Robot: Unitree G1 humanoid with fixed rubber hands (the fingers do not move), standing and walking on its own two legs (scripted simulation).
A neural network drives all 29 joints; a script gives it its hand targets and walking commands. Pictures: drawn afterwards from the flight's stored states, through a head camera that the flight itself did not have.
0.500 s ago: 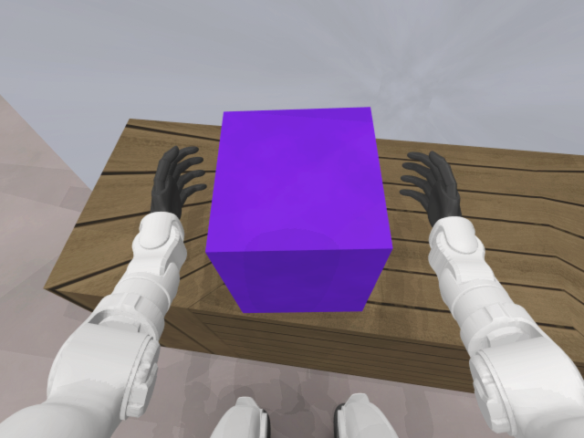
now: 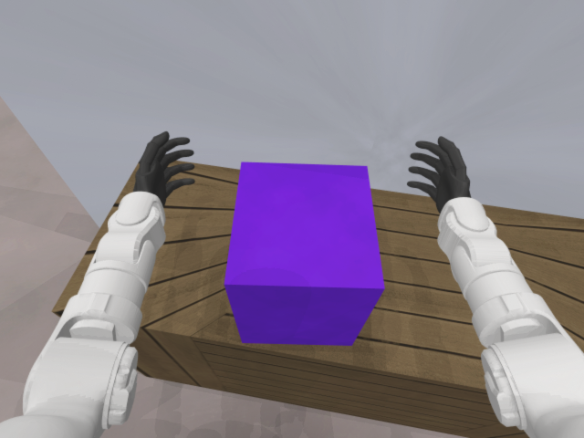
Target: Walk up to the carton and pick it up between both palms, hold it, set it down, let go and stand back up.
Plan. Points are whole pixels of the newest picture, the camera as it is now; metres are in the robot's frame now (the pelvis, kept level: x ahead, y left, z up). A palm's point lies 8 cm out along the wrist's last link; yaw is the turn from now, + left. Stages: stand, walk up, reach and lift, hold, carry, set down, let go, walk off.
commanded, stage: set down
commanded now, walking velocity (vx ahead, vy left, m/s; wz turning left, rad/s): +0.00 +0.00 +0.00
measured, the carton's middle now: (300, 260) +0.39 +0.01 -0.07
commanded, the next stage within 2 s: none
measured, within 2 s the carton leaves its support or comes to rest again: neither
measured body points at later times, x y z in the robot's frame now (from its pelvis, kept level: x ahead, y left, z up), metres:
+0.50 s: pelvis +0.01 +0.01 +0.01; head +0.04 +0.01 +0.46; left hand +0.35 +0.23 +0.05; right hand +0.35 -0.20 +0.05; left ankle +0.02 +0.15 -0.73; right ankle +0.03 -0.11 -0.73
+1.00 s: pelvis +0.01 +0.01 +0.01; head +0.02 +0.01 +0.46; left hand +0.27 +0.23 -0.01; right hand +0.26 -0.20 -0.02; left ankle +0.02 +0.15 -0.73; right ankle +0.03 -0.11 -0.73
